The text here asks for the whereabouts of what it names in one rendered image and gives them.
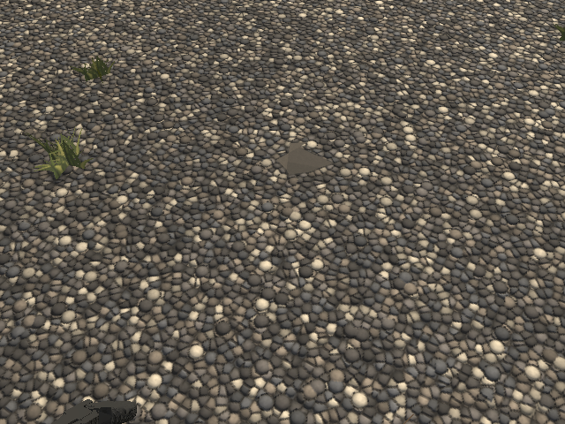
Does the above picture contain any robot left hand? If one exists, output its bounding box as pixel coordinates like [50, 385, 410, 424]
[51, 399, 137, 424]

